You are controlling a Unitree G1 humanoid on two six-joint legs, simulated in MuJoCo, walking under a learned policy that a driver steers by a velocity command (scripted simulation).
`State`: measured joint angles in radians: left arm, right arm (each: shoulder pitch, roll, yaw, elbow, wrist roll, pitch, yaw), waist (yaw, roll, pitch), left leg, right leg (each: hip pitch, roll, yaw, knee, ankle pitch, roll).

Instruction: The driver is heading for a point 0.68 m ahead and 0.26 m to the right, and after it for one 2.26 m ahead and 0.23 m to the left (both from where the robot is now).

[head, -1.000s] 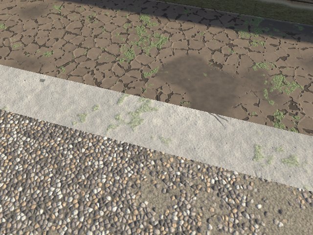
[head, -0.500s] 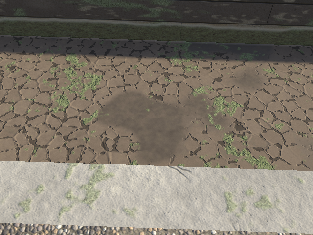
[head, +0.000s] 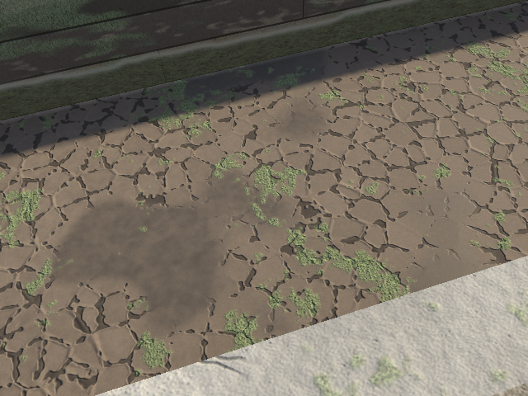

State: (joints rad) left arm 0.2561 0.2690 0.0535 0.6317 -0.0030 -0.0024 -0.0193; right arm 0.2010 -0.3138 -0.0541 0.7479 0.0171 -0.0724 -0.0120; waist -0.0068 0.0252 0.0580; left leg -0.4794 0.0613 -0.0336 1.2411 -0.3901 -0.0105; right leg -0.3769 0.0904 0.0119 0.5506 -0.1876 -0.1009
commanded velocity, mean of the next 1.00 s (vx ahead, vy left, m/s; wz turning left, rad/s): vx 0.50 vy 0.00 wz -0.38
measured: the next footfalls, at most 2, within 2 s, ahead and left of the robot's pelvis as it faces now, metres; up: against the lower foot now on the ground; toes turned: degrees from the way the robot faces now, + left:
left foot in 0.30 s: +0.32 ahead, +0.12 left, +0.00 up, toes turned -15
right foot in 0.68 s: +0.34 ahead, -0.16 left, +0.00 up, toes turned -19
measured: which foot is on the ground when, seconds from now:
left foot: up 0.00-0.28, down 0.30-0.68, up 0.70-1.00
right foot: down 0.00-0.32, up 0.34-0.66, down 0.68-1.00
